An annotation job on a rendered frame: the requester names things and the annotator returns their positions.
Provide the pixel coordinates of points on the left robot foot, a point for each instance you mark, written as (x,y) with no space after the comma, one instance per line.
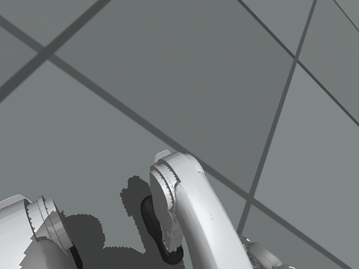
(76,257)

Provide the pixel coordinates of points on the right robot foot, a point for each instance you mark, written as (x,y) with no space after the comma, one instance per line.
(153,226)

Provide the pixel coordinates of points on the right robot hand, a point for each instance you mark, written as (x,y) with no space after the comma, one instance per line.
(260,256)

